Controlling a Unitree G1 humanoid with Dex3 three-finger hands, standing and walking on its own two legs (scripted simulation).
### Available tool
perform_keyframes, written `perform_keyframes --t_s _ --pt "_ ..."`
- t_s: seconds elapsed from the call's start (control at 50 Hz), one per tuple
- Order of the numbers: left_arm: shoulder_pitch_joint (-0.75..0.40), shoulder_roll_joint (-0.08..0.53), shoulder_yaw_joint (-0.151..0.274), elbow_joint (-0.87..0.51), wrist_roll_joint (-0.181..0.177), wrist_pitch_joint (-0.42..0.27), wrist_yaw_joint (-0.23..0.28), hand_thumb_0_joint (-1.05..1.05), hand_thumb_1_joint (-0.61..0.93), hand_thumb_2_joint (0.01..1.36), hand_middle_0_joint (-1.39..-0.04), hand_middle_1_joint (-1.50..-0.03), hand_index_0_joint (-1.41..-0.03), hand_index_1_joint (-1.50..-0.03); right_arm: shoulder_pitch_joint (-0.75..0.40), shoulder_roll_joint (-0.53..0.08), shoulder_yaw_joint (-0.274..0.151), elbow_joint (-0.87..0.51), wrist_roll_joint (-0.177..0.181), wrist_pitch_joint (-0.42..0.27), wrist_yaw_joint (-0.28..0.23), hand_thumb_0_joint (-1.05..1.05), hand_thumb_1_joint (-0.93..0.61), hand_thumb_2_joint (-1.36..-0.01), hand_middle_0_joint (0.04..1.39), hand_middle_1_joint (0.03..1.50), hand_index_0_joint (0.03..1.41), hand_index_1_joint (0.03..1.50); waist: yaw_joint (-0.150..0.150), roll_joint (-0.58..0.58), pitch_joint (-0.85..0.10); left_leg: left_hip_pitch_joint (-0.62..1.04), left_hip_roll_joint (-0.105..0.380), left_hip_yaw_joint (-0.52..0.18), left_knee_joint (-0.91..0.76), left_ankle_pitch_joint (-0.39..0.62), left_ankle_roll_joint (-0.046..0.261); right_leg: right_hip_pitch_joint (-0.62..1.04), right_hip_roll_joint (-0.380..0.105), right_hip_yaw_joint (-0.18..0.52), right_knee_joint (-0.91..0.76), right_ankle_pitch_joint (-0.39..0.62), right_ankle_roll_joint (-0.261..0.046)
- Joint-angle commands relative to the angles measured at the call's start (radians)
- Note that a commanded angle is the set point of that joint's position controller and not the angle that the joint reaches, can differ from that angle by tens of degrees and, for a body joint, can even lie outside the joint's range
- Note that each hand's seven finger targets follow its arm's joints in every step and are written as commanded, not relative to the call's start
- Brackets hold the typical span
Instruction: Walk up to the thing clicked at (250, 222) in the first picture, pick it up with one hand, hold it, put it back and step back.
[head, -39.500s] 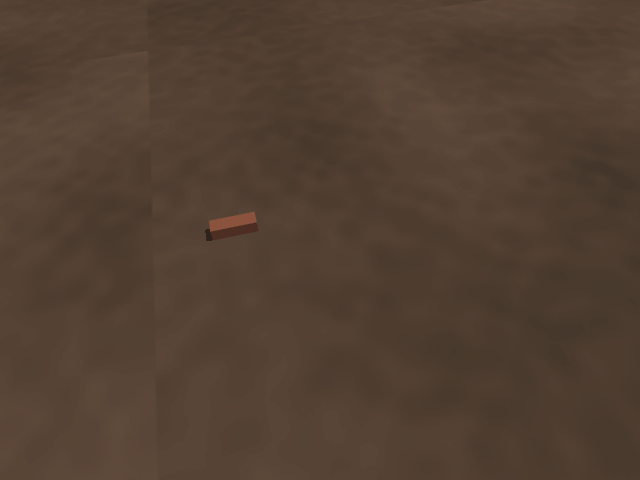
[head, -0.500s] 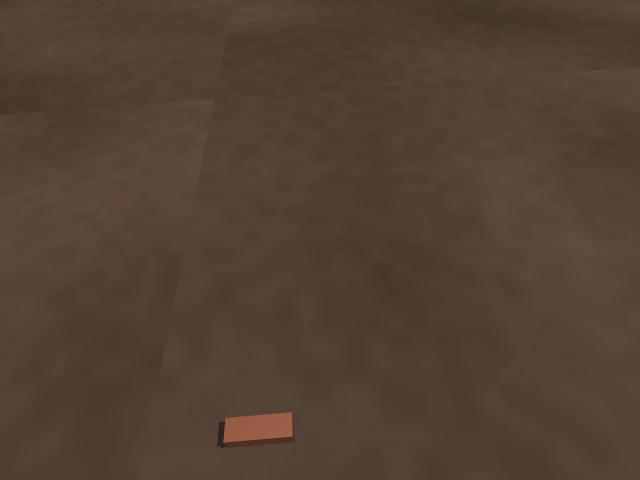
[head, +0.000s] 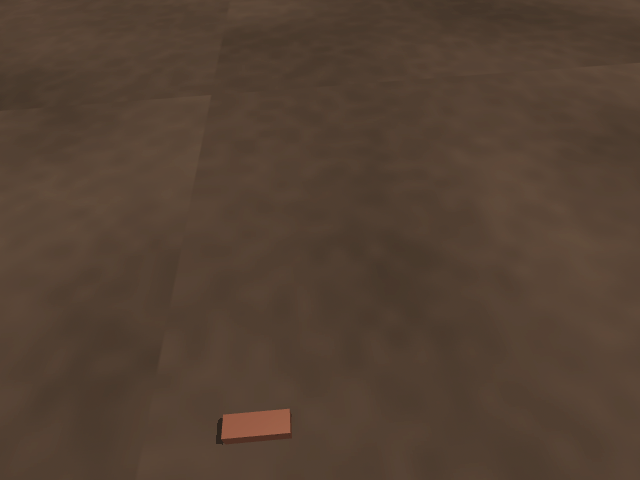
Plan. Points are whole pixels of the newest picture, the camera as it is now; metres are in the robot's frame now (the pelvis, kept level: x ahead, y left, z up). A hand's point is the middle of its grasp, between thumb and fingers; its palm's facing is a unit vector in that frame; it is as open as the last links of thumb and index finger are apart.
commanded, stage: stand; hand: left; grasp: from above
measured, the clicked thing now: (257, 426) +0.42 +0.23 -0.76
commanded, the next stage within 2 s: step back in 0.08 s
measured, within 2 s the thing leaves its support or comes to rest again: neither
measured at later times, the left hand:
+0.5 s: hand out of the picture +0.02 +0.24 -0.16, palm faces -0.06 -0.90 -0.43, open 7.4 cm
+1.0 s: hand out of the picture -0.08 +0.29 -0.17, palm faces +0.03 -0.94 -0.35, open 7.4 cm
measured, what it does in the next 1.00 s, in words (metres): walks backwards: left foot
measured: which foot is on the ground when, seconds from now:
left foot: down 0.00-0.40, up 0.42-0.80, down 0.82-1.00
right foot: down 0.00-0.84, up 0.86-1.00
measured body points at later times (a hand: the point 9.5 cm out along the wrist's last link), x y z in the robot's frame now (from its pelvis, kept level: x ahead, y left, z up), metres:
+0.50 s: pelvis -0.07 -0.03 -0.03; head -0.01 -0.05 +0.42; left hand +0.02 +0.29 -0.13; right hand +0.05 -0.35 -0.16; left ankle -0.05 +0.11 -0.69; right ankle -0.02 -0.12 -0.75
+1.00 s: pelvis -0.19 +0.02 -0.01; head -0.15 +0.05 +0.43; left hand -0.09 +0.34 -0.14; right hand -0.13 -0.30 -0.12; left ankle -0.18 +0.11 -0.75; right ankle -0.18 -0.13 -0.65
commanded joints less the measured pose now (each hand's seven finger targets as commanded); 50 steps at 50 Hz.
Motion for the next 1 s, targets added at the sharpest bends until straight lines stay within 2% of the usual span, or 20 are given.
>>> perform_keyframes --t_s 0.0,0.04,0.06,0.12,0.26,0.3,0.34,0.38,0.4,0.42,0.48,0.58,0.64,0.72,0.78,0.82,0.84,0.86,0.92,0.98 --pt "-0.035 0.21 0.037 -0.064 0.002 -0.026 0.009 0.0 0.9 0.9 -0.2 -0.3 -0.2 -0.3 -0.045 -0.204 -0.036 -0.059 0.004 -0.022 -0.014 0.0 -0.9 -0.9 0.2 0.3 0.2 0.3 -0.001 -0.003 -0.068 0.045 0.151 -0.126 -0.049 0.11 0.01 -0.039 -0.136 0.102 -0.055 0.109 -0.018" --pt "-0.045 0.215 0.039 -0.068 0.003 -0.026 0.01 0.0 0.9 0.9 -0.2 -0.3 -0.2 -0.3 -0.039 -0.205 -0.036 -0.06 0.004 -0.022 -0.017 0.0 -0.9 -0.9 0.2 0.3 0.2 0.3 -0.004 -0.001 -0.077 0.044 0.153 -0.123 -0.044 0.125 0.009 -0.03 -0.14 0.105 -0.048 0.129 -0.02" --pt "-0.037 0.293 0.071 -0.1 -0.012 -0.014 0.013 0.0 0.9 0.9 -0.2 -0.3 -0.2 -0.3 -0.078 -0.279 -0.061 -0.086 0.01 -0.003 -0.013 0.0 -0.9 -0.9 0.2 0.3 0.2 0.3 -0.004 -0.015 0.039 -0.031 0.144 -0.136 0.049 0.248 0.022 -0.139 -0.115 0.113 0.037 0.283 -0.018" --pt "-0.013 0.271 0.073 -0.141 -0.014 -0.004 0.019 0.0 0.9 0.9 -0.2 -0.3 -0.2 -0.3 -0.039 -0.264 -0.067 -0.118 0.022 0.011 -0.013 0.0 -0.9 -0.9 0.2 0.3 0.2 0.3 -0.017 0.008 -0.049 -0.023 0.157 -0.124 0.096 0.324 0.053 -0.107 -0.097 0.092 0.134 0.294 -0.041" --pt "0.071 0.244 0.075 -0.21 0.006 0.03 0.013 0.0 0.9 0.9 -0.2 -0.3 -0.2 -0.3 -0.101 -0.308 -0.105 -0.236 0.014 0.038 -0.014 0.0 -0.9 -0.9 0.2 0.3 0.2 0.3 0.01 0.152 -0.162 -0.105 0.3 -0.227 0.144 0.286 0.199 -0.133 -0.014 0.033 0.46 -0.067 -0.051" --pt "0.126 0.248 0.085 -0.209 0.012 0.034 0.011 0.0 0.9 0.9 -0.2 -0.3 -0.2 -0.3 -0.137 -0.3 -0.105 -0.269 0.013 0.044 -0.015 0.0 -0.9 -0.9 0.2 0.3 0.2 0.3 0.036 0.156 -0.164 -0.193 0.316 -0.235 0.193 0.246 0.204 -0.098 -0.014 0.044 0.473 -0.146 -0.053" --pt "0.157 0.271 0.099 -0.211 0.015 0.03 0.009 0.0 0.9 0.9 -0.2 -0.3 -0.2 -0.3 -0.166 -0.283 -0.102 -0.294 0.019 0.054 -0.013 0.0 -0.9 -0.9 0.2 0.3 0.2 0.3 0.058 0.06 -0.135 -0.273 0.218 -0.169 0.341 0.089 0.141 -0.093 -0.078 0.141 0.346 0.013 -0.07" --pt "0.039 0.376 0.118 -0.272 0.024 0.015 0.009 0.0 0.9 0.9 -0.2 -0.3 -0.2 -0.3 -0.106 -0.215 -0.083 -0.292 0.023 0.072 -0.017 0.0 -0.9 -0.9 0.2 0.3 0.2 0.3 0.023 -0.243 -0.024 -0.384 -0.115 -0.078 0.709 -0.442 0.002 -0.188 -0.336 0.495 -0.007 0.323 -0.182" --pt "0.003 0.406 0.123 -0.302 0.032 0.01 0.015 0.0 0.9 0.9 -0.2 -0.3 -0.2 -0.3 -0.054 -0.231 -0.09 -0.278 0.01 0.08 -0.025 0.0 -0.9 -0.9 0.2 0.3 0.2 0.3 0.016 -0.221 -0.03 -0.352 -0.112 -0.162 0.855 -0.518 -0.005 -0.275 -0.397 0.583 -0.016 0.285 -0.279" --pt "-0.012 0.392 0.123 -0.312 0.033 0.01 0.02 0.0 0.9 0.9 -0.2 -0.3 -0.2 -0.3 -0.018 -0.263 -0.102 -0.26 0.011 0.079 -0.025 0.0 -0.9 -0.9 0.2 0.3 0.2 0.3 0.003 -0.18 -0.019 -0.323 -0.097 -0.196 0.921 -0.482 -0.003 -0.319 -0.387 0.576 -0.019 0.208 -0.291" --pt "-0.121 0.308 0.113 -0.348 0.032 0.01 0.024 0.0 0.9 0.9 -0.2 -0.3 -0.2 -0.3 0.067 -0.27 -0.099 -0.223 0.034 0.073 -0.017 0.0 -0.9 -0.9 0.2 0.3 0.2 0.3 -0.038 -0.108 -0.05 -0.343 -0.109 -0.198 0.937 -0.327 -0.02 -0.226 -0.214 0.283 0.042 0.124 -0.169" --pt "0.046 0.254 0.116 -0.349 0.022 0.017 0.03 0.0 0.9 0.9 -0.2 -0.3 -0.2 -0.3 0.038 -0.261 -0.071 -0.262 0.015 0.053 -0.033 0.0 -0.9 -0.9 0.2 0.3 0.2 0.3 0.061 -0.088 -0.176 -0.46 -0.088 -0.169 0.773 -0.364 -0.057 0.159 -0.229 0.25 0.151 0.38 -0.2" --pt "0.075 0.28 0.129 -0.356 0.021 0.029 0.031 0.0 0.9 0.9 -0.2 -0.3 -0.2 -0.3 0.032 -0.257 -0.067 -0.28 0.005 0.051 -0.04 0.0 -0.9 -0.9 0.2 0.3 0.2 0.3 0.072 -0.173 -0.162 -0.399 -0.053 -0.134 0.646 -0.398 -0.055 0.145 -0.271 0.278 0.14 0.411 -0.22" --pt "-0.001 0.299 0.133 -0.393 0.018 0.038 0.025 0.0 0.9 0.9 -0.2 -0.3 -0.2 -0.3 0.132 -0.255 -0.074 -0.246 0.001 0.049 -0.027 0.0 -0.9 -0.9 0.2 0.3 0.2 0.3 0.014 -0.226 -0.163 -0.208 -0.002 -0.061 0.396 -0.315 -0.019 -0.001 -0.253 0.241 0.131 0.261 -0.174" --pt "-0.059 0.301 0.126 -0.41 0.009 0.05 0.014 0.0 0.9 0.9 -0.2 -0.3 -0.2 -0.3 0.226 -0.259 -0.092 -0.208 -0.01 0.05 -0.012 0.0 -0.9 -0.9 0.2 0.3 0.2 0.3 -0.048 -0.144 -0.147 -0.036 -0.005 -0.025 0.202 -0.108 0.029 -0.209 -0.205 0.195 0.151 -0.036 -0.094" --pt "-0.044 0.237 0.11 -0.417 0.007 0.048 0.015 0.0 0.9 0.9 -0.2 -0.3 -0.2 -0.3 0.117 -0.386 -0.118 -0.253 -0.034 0.047 -0.004 0.0 -0.9 -0.9 0.2 0.3 0.2 0.3 -0.036 0.248 -0.036 -0.107 0.316 -0.498 -0.063 -0.186 0.153 -0.477 0.067 0.038 0.49 -0.376 -0.009" --pt "-0.07 0.276 0.13 -0.408 0.026 0.047 0.026 0.0 0.9 0.9 -0.2 -0.3 -0.2 -0.3 0.032 -0.435 -0.126 -0.286 -0.029 0.043 -0.002 0.0 -0.9 -0.9 0.2 0.3 0.2 0.3 -0.048 0.247 0.005 -0.315 0.425 -0.568 -0.1 -0.222 0.258 -0.391 0.103 0.105 0.743 -0.443 0.011" --pt "-0.056 0.288 0.138 -0.392 0.031 0.044 0.027 0.0 0.9 0.9 -0.2 -0.3 -0.2 -0.3 -0.035 -0.417 -0.121 -0.311 -0.032 0.033 -0.007 0.0 -0.9 -0.9 0.2 0.3 0.2 0.3 -0.025 0.226 0.043 -0.405 0.435 -0.581 -0.107 -0.199 0.28 -0.349 0.095 0.149 0.88 -0.421 0.011" --pt "0.063 0.252 0.138 -0.339 0.0 0.05 0.017 0.0 0.9 0.9 -0.2 -0.3 -0.2 -0.3 -0.111 -0.286 -0.082 -0.336 -0.038 0.021 -0.018 0.0 -0.9 -0.9 0.2 0.3 0.2 0.3 0.07 0.108 0.052 -0.283 0.235 -0.248 0.007 0.124 0.152 -0.417 0.123 0.183 0.992 -0.265 -0.004" --pt "0.101 0.244 0.138 -0.336 0.006 0.049 0.014 0.0 0.9 0.9 -0.2 -0.3 -0.2 -0.3 -0.023 -0.264 -0.085 -0.328 -0.019 0.017 -0.021 0.0 -0.9 -0.9 0.2 0.3 0.2 0.3 0.035 0.104 -0.015 -0.048 0.209 -0.212 0.088 0.255 0.148 -0.473 0.114 0.16 0.963 -0.244 0.029"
